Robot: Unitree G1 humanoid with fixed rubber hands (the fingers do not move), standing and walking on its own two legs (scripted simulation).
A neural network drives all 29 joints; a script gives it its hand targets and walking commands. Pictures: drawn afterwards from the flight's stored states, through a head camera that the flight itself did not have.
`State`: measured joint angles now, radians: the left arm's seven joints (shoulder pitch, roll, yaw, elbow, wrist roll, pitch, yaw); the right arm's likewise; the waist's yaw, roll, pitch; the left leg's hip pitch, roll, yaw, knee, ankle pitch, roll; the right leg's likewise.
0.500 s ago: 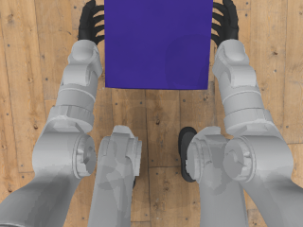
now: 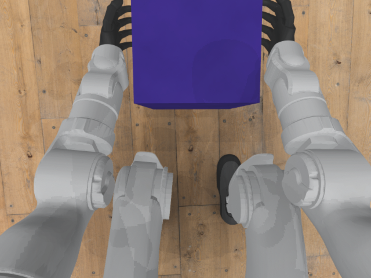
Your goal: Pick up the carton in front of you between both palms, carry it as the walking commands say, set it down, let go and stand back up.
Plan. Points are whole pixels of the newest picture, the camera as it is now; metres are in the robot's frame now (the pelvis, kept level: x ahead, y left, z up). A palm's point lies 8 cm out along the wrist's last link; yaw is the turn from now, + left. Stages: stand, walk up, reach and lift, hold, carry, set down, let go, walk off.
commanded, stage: set down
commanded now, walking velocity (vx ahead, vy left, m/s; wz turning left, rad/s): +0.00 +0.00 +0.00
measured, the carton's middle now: (193, 60) +0.51 +0.00 -0.24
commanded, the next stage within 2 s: let go in 1.98 s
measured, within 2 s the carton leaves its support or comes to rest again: rests again in 0.04 s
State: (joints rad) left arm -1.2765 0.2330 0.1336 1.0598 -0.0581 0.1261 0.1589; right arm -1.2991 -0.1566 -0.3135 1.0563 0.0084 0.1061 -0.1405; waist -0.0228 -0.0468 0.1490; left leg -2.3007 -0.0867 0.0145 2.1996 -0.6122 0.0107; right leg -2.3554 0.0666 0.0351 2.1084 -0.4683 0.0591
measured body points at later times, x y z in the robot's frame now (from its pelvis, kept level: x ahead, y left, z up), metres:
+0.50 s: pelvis -0.01 +0.00 -0.01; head +0.34 +0.02 +0.28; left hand +0.52 +0.16 -0.18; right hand +0.53 -0.15 -0.16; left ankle +0.09 +0.10 -0.34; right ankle +0.14 -0.13 -0.34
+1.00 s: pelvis +0.00 -0.01 +0.00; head +0.35 +0.02 +0.27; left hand +0.52 +0.21 -0.18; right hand +0.52 -0.19 -0.17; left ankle +0.09 +0.10 -0.34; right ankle +0.14 -0.13 -0.34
